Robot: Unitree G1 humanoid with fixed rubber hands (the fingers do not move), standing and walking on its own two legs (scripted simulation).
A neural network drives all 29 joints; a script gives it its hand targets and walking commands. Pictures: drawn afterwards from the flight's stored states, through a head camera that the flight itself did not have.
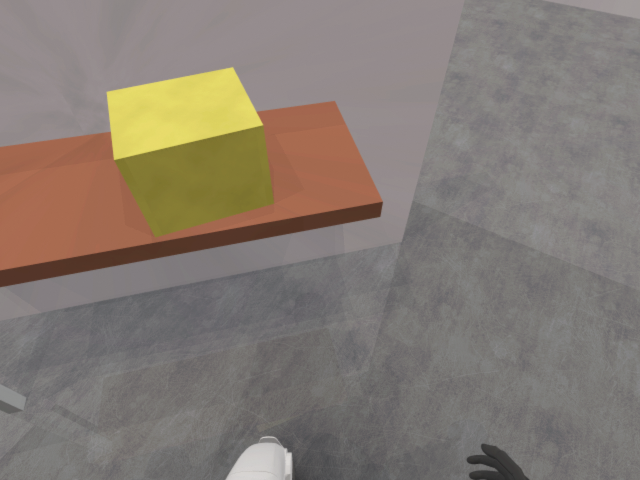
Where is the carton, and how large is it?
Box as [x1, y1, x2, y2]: [107, 67, 273, 236]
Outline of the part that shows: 232,67 107,92 114,160 155,236 273,203 263,126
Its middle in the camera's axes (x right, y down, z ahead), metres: -0.24 -0.17 +0.73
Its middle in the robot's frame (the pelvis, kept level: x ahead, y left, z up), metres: +0.66 +0.27 +0.01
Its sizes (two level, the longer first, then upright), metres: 0.231 0.203 0.182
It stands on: a table, 0.67 m high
